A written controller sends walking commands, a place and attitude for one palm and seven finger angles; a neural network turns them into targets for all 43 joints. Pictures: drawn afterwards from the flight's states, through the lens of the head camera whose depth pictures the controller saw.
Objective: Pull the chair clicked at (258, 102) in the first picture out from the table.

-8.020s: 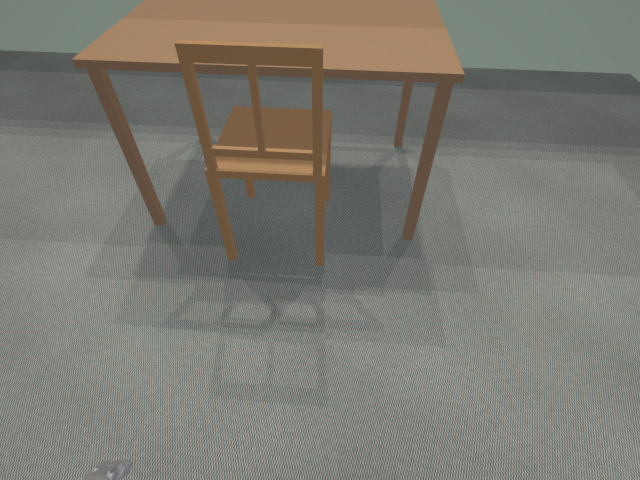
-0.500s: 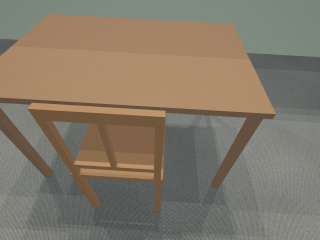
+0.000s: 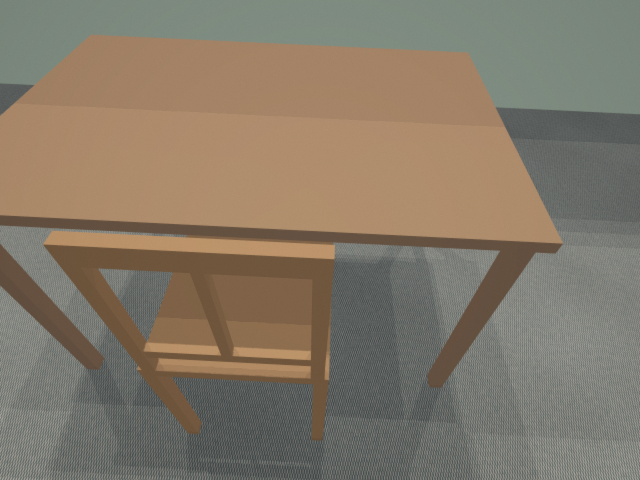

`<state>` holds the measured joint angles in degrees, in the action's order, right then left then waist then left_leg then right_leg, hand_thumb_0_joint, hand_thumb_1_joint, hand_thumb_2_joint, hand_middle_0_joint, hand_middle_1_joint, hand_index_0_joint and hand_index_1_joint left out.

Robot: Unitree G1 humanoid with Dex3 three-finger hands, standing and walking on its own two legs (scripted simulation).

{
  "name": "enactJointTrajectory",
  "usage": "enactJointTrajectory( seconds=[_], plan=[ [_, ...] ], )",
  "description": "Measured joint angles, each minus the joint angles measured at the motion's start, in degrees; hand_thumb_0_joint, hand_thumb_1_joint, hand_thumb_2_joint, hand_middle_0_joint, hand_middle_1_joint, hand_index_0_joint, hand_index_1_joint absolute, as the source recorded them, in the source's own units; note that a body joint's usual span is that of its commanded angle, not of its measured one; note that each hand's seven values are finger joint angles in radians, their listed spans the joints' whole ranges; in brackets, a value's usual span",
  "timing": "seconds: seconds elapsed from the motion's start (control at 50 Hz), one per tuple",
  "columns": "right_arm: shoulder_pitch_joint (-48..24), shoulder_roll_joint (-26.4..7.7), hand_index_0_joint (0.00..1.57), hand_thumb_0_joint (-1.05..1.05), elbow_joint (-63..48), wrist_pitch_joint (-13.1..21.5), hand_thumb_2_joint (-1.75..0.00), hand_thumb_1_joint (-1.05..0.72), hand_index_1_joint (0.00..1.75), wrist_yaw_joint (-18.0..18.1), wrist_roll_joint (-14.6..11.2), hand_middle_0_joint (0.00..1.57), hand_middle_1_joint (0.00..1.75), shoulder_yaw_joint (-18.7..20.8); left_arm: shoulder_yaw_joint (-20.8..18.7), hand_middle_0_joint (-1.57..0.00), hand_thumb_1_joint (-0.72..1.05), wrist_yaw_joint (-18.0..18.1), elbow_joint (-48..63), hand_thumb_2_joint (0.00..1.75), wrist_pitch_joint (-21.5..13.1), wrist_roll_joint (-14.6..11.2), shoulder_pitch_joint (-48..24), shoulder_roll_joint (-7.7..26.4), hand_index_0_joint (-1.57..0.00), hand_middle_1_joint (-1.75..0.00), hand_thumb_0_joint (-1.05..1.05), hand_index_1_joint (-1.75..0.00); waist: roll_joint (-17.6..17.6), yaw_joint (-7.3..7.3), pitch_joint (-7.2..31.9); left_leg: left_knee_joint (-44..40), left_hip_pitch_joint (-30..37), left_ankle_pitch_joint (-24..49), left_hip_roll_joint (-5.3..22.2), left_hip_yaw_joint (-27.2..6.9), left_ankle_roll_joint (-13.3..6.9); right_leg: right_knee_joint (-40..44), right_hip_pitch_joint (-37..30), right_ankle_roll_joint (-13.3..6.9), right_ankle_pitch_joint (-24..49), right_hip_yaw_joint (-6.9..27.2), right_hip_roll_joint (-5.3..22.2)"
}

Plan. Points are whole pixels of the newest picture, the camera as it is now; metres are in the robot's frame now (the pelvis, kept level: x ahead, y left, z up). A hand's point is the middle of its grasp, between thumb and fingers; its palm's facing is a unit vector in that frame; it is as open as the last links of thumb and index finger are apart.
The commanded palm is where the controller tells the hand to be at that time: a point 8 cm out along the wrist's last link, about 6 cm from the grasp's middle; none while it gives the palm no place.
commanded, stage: look again from close up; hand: left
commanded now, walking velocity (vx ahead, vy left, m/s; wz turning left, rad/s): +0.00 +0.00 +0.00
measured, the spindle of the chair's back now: (215, 315) +0.38 +0.20 -0.09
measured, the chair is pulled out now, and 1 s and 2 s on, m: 0.00 0.00 0.00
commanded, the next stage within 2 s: none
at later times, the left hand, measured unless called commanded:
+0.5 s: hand out of the picture -0.01 +0.16 -0.18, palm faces +0.03 -0.98 -0.18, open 7.3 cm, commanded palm none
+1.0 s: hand out of the picture -0.04 +0.15 -0.18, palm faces +0.04 -0.99 -0.16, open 7.3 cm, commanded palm none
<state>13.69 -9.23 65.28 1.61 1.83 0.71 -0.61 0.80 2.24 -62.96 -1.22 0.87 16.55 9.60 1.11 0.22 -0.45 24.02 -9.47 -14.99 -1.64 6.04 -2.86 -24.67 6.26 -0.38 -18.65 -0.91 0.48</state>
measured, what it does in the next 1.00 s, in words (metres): stands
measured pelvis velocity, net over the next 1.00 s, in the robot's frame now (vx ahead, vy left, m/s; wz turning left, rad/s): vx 0.00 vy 0.00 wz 0.02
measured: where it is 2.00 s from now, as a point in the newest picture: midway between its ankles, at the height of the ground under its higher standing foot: outside the picture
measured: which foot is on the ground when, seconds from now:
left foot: down 0.00-1.00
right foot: down 0.00-1.00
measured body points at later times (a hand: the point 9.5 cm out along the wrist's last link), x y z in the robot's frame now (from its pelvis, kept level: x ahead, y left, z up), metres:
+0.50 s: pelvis +0.00 +0.00 +0.00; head +0.01 +0.00 +0.45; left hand -0.01 +0.22 -0.16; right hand +0.00 -0.22 -0.16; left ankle -0.02 +0.08 -0.74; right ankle -0.06 -0.11 -0.74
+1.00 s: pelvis +0.00 +0.00 +0.00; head +0.00 +0.00 +0.45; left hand -0.04 +0.21 -0.16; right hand -0.01 -0.22 -0.16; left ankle -0.02 +0.08 -0.74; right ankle -0.06 -0.11 -0.74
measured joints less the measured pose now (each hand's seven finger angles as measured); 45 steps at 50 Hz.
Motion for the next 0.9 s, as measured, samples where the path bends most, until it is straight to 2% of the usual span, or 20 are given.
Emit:
enactJointTrajectory(
  seconds=[0.9],
  plan=[
    [2.6, 1.6, 0.20, 0.01, 1.6, -0.1, -0.90, -0.91, 0.30, 0.2, -0.2, 0.20, 0.30, -0.3, 0.4, -0.20, 0.91, 0.2, -1.5, 0.90, 0.0, -0.2, 2.9, -1.7, -0.20, -0.30, 0.00, -0.30, 0.2, 0.09, -0.3, -1.4, 1.4, 1.0, 0.0, -1.1, 0.2, 2.3, -2.1, -0.2, 1.1, -1.1, -0.2]
  ],
)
